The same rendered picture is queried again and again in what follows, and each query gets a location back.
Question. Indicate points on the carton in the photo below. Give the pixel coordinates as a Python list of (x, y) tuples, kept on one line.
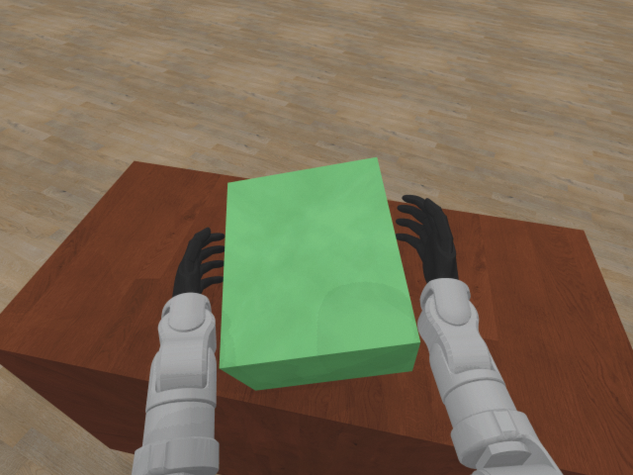
[(314, 286)]

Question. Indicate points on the robot right forearm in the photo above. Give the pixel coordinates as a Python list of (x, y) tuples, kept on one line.
[(488, 431)]

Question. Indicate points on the robot left forearm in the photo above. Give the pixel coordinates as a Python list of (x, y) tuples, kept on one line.
[(179, 429)]

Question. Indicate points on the right robot hand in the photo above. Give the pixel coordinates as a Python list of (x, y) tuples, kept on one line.
[(435, 245)]

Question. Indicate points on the left robot hand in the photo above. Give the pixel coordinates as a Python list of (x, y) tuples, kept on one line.
[(190, 270)]

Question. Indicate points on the pedestal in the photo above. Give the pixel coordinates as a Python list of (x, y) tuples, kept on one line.
[(84, 330)]

